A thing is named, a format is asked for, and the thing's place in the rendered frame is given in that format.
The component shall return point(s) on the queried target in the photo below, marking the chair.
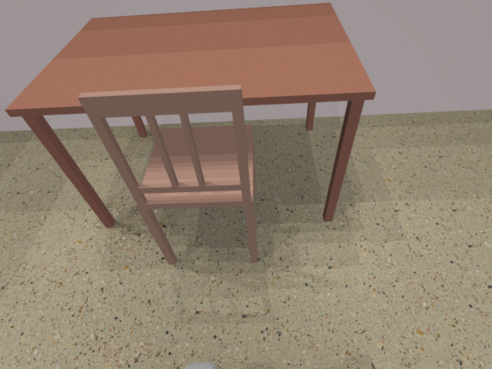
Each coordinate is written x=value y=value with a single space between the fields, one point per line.
x=202 y=167

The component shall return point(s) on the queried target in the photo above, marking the table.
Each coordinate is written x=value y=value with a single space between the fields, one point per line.
x=279 y=55

